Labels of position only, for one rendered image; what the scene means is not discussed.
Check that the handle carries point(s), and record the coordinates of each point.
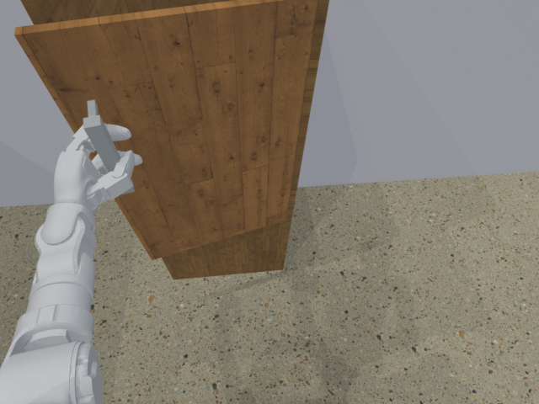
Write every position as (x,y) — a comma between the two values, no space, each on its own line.
(101,140)

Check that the robot left hand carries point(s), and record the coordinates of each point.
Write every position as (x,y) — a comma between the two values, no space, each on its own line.
(75,173)

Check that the robot left forearm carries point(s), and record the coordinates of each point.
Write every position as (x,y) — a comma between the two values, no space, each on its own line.
(60,299)

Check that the left robot upper arm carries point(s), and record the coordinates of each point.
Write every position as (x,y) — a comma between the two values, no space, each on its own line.
(63,374)

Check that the cupboard door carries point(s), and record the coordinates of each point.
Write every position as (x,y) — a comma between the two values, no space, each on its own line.
(212,95)

